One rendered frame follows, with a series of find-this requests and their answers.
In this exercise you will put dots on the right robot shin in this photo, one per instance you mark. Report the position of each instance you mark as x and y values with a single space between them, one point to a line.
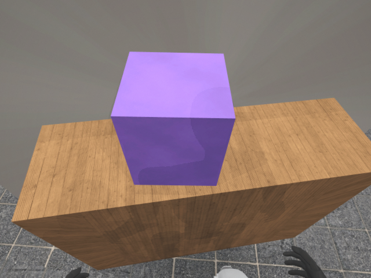
226 267

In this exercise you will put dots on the pedestal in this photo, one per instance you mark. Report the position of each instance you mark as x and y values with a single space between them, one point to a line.
287 165

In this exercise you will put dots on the carton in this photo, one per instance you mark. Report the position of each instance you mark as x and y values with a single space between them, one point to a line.
174 116

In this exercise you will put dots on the right robot hand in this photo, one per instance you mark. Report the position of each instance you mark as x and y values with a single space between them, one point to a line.
311 269

